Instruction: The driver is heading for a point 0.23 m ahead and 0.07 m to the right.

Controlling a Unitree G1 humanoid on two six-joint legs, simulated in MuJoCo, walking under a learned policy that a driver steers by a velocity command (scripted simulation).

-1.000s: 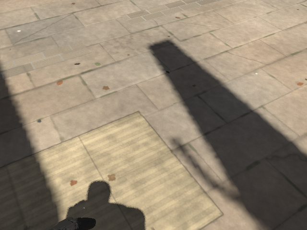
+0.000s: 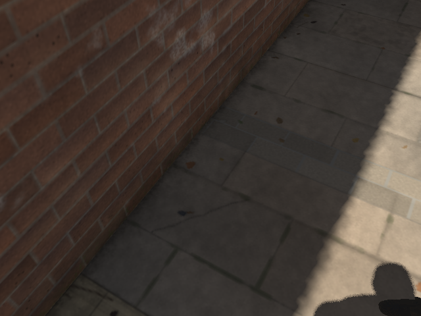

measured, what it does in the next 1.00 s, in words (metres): walks ahead: left foot, then right foot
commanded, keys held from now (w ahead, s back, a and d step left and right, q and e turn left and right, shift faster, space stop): shift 1.00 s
